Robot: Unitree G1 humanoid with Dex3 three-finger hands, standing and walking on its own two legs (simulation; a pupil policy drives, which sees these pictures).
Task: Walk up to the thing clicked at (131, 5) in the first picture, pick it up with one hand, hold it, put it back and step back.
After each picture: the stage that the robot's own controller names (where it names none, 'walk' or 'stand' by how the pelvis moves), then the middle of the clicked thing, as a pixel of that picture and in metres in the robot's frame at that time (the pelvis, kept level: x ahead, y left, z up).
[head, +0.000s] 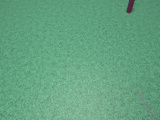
stand; (131, 3) +1.84 -0.64 -0.65
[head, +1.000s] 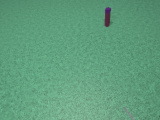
walk; (107, 17) +1.79 -0.18 -0.62
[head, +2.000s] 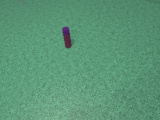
walk; (67, 38) +1.20 +0.23 -0.65
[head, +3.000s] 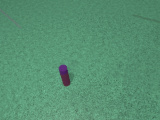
walk; (64, 76) +0.74 +0.22 -0.65
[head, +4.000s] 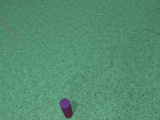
walk; (66, 109) +0.42 +0.17 -0.65
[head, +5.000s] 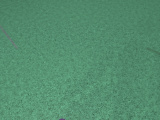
stand; out of the picture +0.33 +0.13 -0.64
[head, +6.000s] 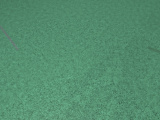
stand; out of the picture +0.31 +0.15 -0.66
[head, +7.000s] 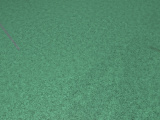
stand; out of the picture +0.30 +0.15 -0.66
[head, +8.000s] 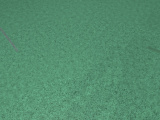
stand; out of the picture +0.30 +0.16 -0.66
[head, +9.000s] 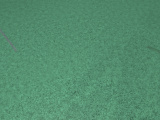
stand; out of the picture +0.30 +0.16 -0.66
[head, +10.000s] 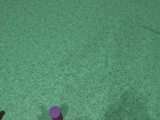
go down; (56, 115) +0.31 +0.16 -0.62
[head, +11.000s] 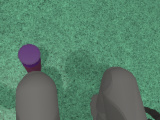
go down; (32, 62) +0.39 +0.18 -0.24
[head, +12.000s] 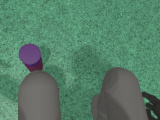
close in; (33, 61) +0.38 +0.17 -0.24
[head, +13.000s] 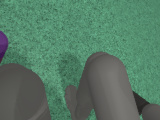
close in; out of the picture +0.38 +0.20 -0.16
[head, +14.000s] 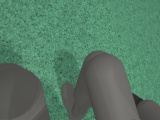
close; out of the picture +0.39 +0.21 -0.16
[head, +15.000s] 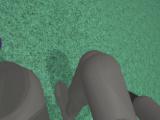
lift; out of the picture +0.37 +0.21 -0.16
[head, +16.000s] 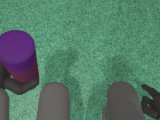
lift; (24, 67) +0.32 +0.19 +0.02
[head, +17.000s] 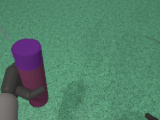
hold; (33, 77) +0.31 +0.17 +0.05
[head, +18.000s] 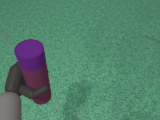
hold; (36, 77) +0.31 +0.16 +0.06
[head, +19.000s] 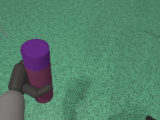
hold; (40, 76) +0.32 +0.15 +0.04
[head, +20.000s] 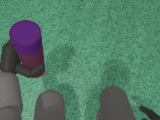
crouch; (31, 55) +0.39 +0.16 -0.03
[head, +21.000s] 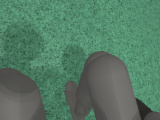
lower; out of the picture +0.41 +0.22 -0.16
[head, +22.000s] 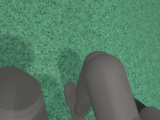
lower; out of the picture +0.41 +0.22 -0.15
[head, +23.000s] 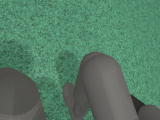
lower; out of the picture +0.41 +0.22 -0.15
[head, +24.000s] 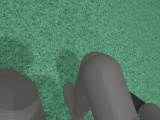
lower; out of the picture +0.42 +0.22 -0.15
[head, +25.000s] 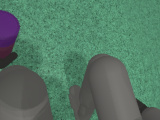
loosen; (0, 44) +0.40 +0.19 -0.13
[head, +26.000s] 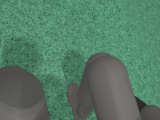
withdraw; out of the picture +0.41 +0.22 -0.17
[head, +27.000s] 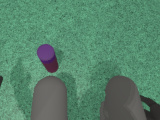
walk; (49, 60) +0.43 +0.16 -0.30
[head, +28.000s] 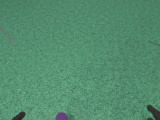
stand; out of the picture +0.35 +0.13 -0.59
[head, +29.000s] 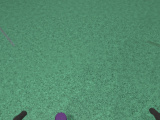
stand; out of the picture +0.35 +0.14 -0.60
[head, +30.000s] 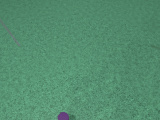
stand; out of the picture +0.36 +0.13 -0.62
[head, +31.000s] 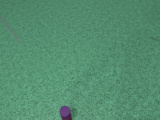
walk; (66, 116) +0.38 +0.14 -0.65
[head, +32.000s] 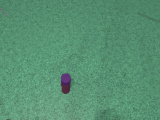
walk; (65, 84) +0.53 +0.07 -0.64
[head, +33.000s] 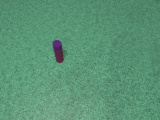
walk; (58, 52) +0.78 +0.22 -0.62
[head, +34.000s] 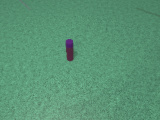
stand; (69, 50) +1.00 +0.15 -0.64
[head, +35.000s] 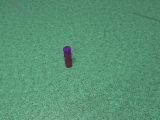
stand; (68, 57) +0.97 +0.17 -0.66
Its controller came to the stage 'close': yes
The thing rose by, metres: 0.70
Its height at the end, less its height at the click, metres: +0.00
